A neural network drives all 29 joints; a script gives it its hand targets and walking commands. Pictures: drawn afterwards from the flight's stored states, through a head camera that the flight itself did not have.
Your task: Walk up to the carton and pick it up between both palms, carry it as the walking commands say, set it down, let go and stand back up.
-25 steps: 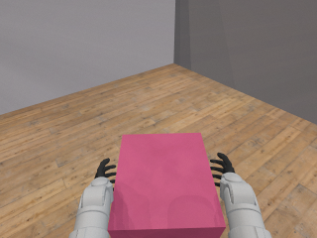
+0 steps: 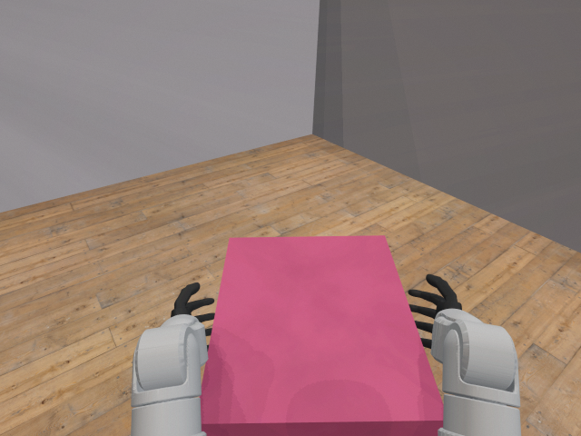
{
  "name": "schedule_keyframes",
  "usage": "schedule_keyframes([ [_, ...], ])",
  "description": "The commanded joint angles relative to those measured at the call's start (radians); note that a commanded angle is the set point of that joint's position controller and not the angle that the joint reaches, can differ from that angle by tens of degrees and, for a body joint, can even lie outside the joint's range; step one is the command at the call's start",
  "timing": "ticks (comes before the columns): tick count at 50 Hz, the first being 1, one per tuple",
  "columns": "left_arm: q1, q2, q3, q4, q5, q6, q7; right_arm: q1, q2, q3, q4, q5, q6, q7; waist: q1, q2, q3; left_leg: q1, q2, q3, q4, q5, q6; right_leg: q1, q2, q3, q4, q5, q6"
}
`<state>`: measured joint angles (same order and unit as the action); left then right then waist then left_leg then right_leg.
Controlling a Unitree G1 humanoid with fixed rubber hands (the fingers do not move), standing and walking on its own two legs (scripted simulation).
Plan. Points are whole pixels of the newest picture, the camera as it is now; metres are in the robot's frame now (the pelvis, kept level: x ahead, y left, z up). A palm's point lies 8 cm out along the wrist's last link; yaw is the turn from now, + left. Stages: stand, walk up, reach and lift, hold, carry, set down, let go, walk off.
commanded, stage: carry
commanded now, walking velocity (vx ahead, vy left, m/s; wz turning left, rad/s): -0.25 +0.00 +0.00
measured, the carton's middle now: (310, 340) +0.29 -0.01 +0.03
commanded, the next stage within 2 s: none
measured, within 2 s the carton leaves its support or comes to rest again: neither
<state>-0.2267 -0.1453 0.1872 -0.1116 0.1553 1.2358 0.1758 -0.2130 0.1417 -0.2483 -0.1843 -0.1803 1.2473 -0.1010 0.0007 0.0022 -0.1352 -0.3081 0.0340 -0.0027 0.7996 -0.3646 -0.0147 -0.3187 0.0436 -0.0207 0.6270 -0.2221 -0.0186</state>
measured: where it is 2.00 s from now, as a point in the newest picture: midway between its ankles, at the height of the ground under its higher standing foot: outside the picture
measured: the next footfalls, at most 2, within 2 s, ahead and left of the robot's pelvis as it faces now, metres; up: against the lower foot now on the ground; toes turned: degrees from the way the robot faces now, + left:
right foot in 0.36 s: -0.09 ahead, -0.10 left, +0.00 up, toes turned -3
left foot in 0.72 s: -0.06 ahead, +0.12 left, +0.00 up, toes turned -8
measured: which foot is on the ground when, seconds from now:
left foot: down 0.00-0.38, up 0.40-0.70, down 0.72-1.00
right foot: down 0.00-0.04, up 0.06-0.34, down 0.36-1.00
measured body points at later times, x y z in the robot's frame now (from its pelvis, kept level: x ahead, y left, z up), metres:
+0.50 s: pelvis -0.09 +0.00 +0.00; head -0.06 -0.02 +0.45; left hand +0.21 +0.14 +0.08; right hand +0.18 -0.20 +0.06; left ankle -0.05 +0.11 -0.68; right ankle -0.08 -0.09 -0.72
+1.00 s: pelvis -0.18 +0.04 +0.00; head -0.15 +0.04 +0.45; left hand +0.12 +0.19 +0.08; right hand +0.09 -0.15 +0.09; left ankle -0.10 +0.13 -0.72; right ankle -0.13 -0.09 -0.72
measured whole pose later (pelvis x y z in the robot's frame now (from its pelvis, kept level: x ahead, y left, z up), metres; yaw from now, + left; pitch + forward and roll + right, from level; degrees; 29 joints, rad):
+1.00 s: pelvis -0.18 +0.04 +0.00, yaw -5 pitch +1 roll +0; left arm -0.18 -0.14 0.17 -0.41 0.16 1.20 0.13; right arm -0.19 0.14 -0.16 -0.45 -0.12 1.21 -0.13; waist 0.00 0.01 0.04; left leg -0.43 0.02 0.12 0.64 -0.23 0.05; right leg -0.42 -0.03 -0.04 0.65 -0.25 -0.02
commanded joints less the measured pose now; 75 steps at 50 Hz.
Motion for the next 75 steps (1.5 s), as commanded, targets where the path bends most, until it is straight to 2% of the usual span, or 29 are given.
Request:
schedule_keyframes([
  [1,-0.707,-0.969,-0.755,-0.353,-0.481,0.015,-0.251,-0.544,0.993,0.736,-0.177,0.493,0.006,0.223,-0.005,0.333,-0.124,-0.024,0.4,-0.432,-0.49,0.365,0.177,-0.25,0.0,-0.002,0.357,-0.294,0.041],
  [2,-0.718,-0.996,-0.773,-0.384,-0.495,0.005,-0.249,-0.536,1.006,0.738,-0.205,0.498,-0.004,0.224,-0.003,0.258,-0.159,0.021,0.36,-0.359,-0.446,0.449,0.181,-0.262,-0.013,0.018,0.436,-0.279,0.04],
  [3,-0.723,-1.004,-0.78,-0.407,-0.502,-0.005,-0.252,-0.552,1.016,0.754,-0.233,0.504,-0.015,0.227,-0.008,0.211,-0.15,-0.03,0.329,-0.311,-0.463,0.345,0.191,-0.242,-0.011,0.005,0.509,-0.264,0.04],
  [6,-0.749,-1.041,-0.794,-0.456,-0.521,-0.029,-0.26,-0.595,1.051,0.78,-0.302,0.527,-0.04,0.229,0.003,0.175,-0.129,-0.064,0.228,-0.22,-0.468,0.171,0.143,-0.222,-0.035,0.005,0.518,-0.223,0.031],
  [9,-0.703,-1.035,-0.803,-0.471,-0.519,-0.027,-0.255,-0.564,1.04,0.786,-0.319,0.522,-0.042,0.222,0.004,0.229,-0.157,0.043,0.21,-0.202,-0.427,0.353,0.131,-0.223,-0.039,-0.018,0.388,-0.29,0.036],
  [13,-0.568,-0.998,-0.787,-0.454,-0.526,-0.013,-0.257,-0.436,1.018,0.791,-0.304,0.482,-0.033,0.193,0.0,0.258,-0.319,0.248,0.266,-0.252,-0.316,0.837,0.18,-0.12,-0.014,-0.027,0.047,-0.351,0.027],
  [14,-0.518,-0.995,-0.771,-0.434,-0.524,-0.011,-0.262,-0.414,1.013,0.802,-0.306,0.477,-0.032,0.186,0.014,0.21,-0.364,0.274,0.257,-0.229,-0.27,0.868,0.157,-0.042,-0.021,-0.021,-0.141,-0.22,0.019],
  [15,-0.508,-0.992,-0.76,-0.444,-0.524,-0.018,-0.271,-0.399,1.018,0.818,-0.309,0.481,-0.034,0.183,0.023,0.147,-0.434,0.207,0.222,-0.167,-0.201,0.748,0.104,0.106,-0.112,0.055,-0.251,-0.036,0.01],
  [16,-0.497,-0.988,-0.754,-0.448,-0.522,-0.028,-0.279,-0.408,1.015,0.829,-0.328,0.488,-0.041,0.182,0.022,-0.013,-0.468,0.027,0.145,-0.087,-0.122,0.453,0.048,0.279,-0.248,0.19,-0.166,0.475,-0.018],
  [17,-0.492,-0.993,-0.75,-0.464,-0.522,-0.042,-0.283,-0.439,1.034,0.856,-0.367,0.505,-0.049,0.184,0.023,-0.238,-0.47,-0.23,0.049,0.018,-0.024,0.015,0.004,0.436,-0.418,0.349,-0.06,1.053,-0.089],
  [18,-0.498,-1.004,-0.749,-0.502,-0.523,-0.054,-0.284,-0.494,1.046,0.875,-0.421,0.527,-0.063,0.186,0.029,-0.307,-0.477,-0.353,0.001,0.079,0.087,-0.205,-0.004,0.486,-0.49,0.365,-0.022,1.256,-0.146],
  [19,-0.521,-1.02,-0.762,-0.535,-0.535,-0.062,-0.286,-0.491,1.067,0.875,-0.406,0.531,-0.069,0.193,0.029,-0.214,-0.469,-0.353,-0.002,0.05,0.179,-0.181,0.006,0.478,-0.457,0.293,-0.016,1.248,-0.156],
  [20,-0.52,-1.026,-0.749,-0.542,-0.522,-0.078,-0.292,-0.556,1.066,0.902,-0.466,0.546,-0.077,0.199,0.031,-0.226,-0.429,-0.33,-0.014,0.039,0.243,-0.185,0.003,0.371,-0.448,0.281,-0.047,1.069,-0.172],
  [22,-0.529,-1.016,-0.746,-0.553,-0.52,-0.08,-0.29,-0.59,1.064,0.915,-0.48,0.559,-0.081,0.195,0.027,-0.151,-0.308,-0.298,-0.021,0.035,0.34,-0.106,-0.006,0.225,-0.378,0.225,-0.096,0.852,-0.163],
  [25,-0.472,-0.992,-0.724,-0.524,-0.514,-0.075,-0.292,-0.552,1.038,0.914,-0.487,0.555,-0.072,0.184,0.022,-0.195,-0.307,-0.298,-0.012,0.028,0.293,-0.111,-0.016,0.24,-0.368,0.23,-0.105,0.798,-0.165],
  [30,-0.389,-0.915,-0.742,-0.513,-0.496,-0.055,-0.278,-0.381,0.984,0.87,-0.378,0.52,-0.036,0.181,0.02,-0.216,-0.388,-0.166,-0.025,0.061,-0.033,-0.091,-0.009,0.26,-0.333,0.201,-0.066,0.679,-0.157],
  [32,-0.387,-0.905,-0.752,-0.525,-0.497,-0.052,-0.274,-0.385,0.975,0.866,-0.398,0.525,-0.034,0.186,0.0,-0.226,-0.399,-0.023,-0.03,0.08,-0.302,0.067,0.001,0.194,-0.292,0.154,-0.031,0.552,-0.124],
  [33,-0.391,-0.911,-0.763,-0.535,-0.506,-0.053,-0.274,-0.397,0.973,0.859,-0.415,0.525,-0.037,0.189,-0.006,-0.158,-0.422,0.108,0.022,0.034,-0.389,0.186,0.012,0.099,-0.261,0.128,0.0,0.419,-0.086],
  [35,-0.445,-0.938,-0.787,-0.568,-0.521,-0.059,-0.275,-0.399,0.978,0.844,-0.416,0.522,-0.05,0.196,0.0,0.24,-0.461,0.309,0.332,-0.314,-0.379,0.77,0.111,-0.144,-0.11,0.019,0.125,-0.133,0.022],
  [36,-0.481,-0.957,-0.797,-0.58,-0.531,-0.064,-0.278,-0.393,0.993,0.844,-0.425,0.523,-0.055,0.199,-0.007,0.212,-0.433,0.299,0.373,-0.316,-0.372,0.782,0.159,-0.164,-0.088,0.018,0.184,-0.273,0.028],
  [37,-0.468,-0.972,-0.797,-0.565,-0.528,-0.063,-0.278,-0.386,1.012,0.851,-0.413,0.519,-0.056,0.203,-0.008,0.126,-0.437,0.263,0.33,-0.24,-0.371,0.621,0.17,-0.113,-0.095,0.028,0.179,-0.272,0.021],
  [39,-0.517,-0.98,-0.828,-0.612,-0.543,-0.068,-0.283,-0.377,1.022,0.842,-0.392,0.51,-0.058,0.209,-0.005,0.158,-0.4,0.174,0.276,-0.188,-0.41,0.345,0.141,-0.078,-0.104,0.014,0.129,-0.243,0.02],
  [43,-0.53,-0.971,-0.847,-0.622,-0.555,-0.06,-0.283,-0.34,1.013,0.805,-0.358,0.486,-0.052,0.207,0.005,0.17,-0.383,0.053,0.238,-0.176,-0.453,0.11,0.097,0.076,-0.08,-0.031,-0.03,-0.148,0.012],
  [45,-0.498,-0.956,-0.831,-0.583,-0.538,-0.049,-0.284,-0.347,0.995,0.809,-0.356,0.484,-0.046,0.205,0.01,0.107,-0.366,-0.042,0.195,-0.134,-0.456,-0.006,0.055,0.17,-0.144,0.025,-0.103,-0.09,-0.002],
  [48,-0.487,-0.945,-0.809,-0.565,-0.525,-0.043,-0.289,-0.376,0.997,0.834,-0.383,0.492,-0.042,0.205,0.005,-0.04,-0.36,-0.053,0.103,-0.054,-0.364,0.039,0.021,0.153,-0.25,0.141,-0.176,-0.137,-0.036],
  [50,-0.491,-0.95,-0.81,-0.571,-0.52,-0.039,-0.288,-0.409,1.009,0.848,-0.404,0.508,-0.039,0.21,0.002,-0.024,-0.375,0.032,0.104,-0.044,-0.338,0.083,0.033,0.085,-0.241,0.12,-0.175,-0.126,-0.033],
  [57,-0.48,-0.925,-0.795,-0.527,-0.515,-0.019,-0.29,-0.395,0.982,0.833,-0.37,0.491,-0.02,0.206,0.002,-0.003,-0.321,-0.018,0.118,-0.072,-0.398,-0.046,0.042,0.041,-0.202,0.094,-0.191,-0.24,-0.016],
  [68,-0.512,-0.929,-0.788,-0.511,-0.518,-0.01,-0.29,-0.405,0.986,0.826,-0.351,0.487,-0.011,0.205,0.004,0.02,-0.36,0.025,0.132,-0.076,-0.389,0.066,0.052,0.084,-0.187,0.076,-0.147,-0.077,-0.016],
  [75,-0.499,-0.927,-0.783,-0.508,-0.515,-0.014,-0.288,-0.402,0.977,0.83,-0.361,0.488,-0.015,0.202,0.004,-0.008,-0.39,0.045,0.132,-0.07,-0.355,0.16,0.062,0.115,-0.192,0.071,-0.128,0.01,-0.016],
])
